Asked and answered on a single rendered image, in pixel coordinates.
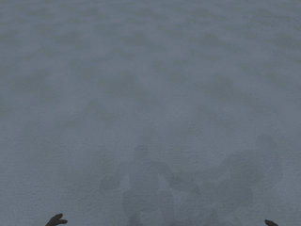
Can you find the left robot hand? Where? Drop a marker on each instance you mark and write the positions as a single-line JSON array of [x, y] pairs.
[[56, 220]]

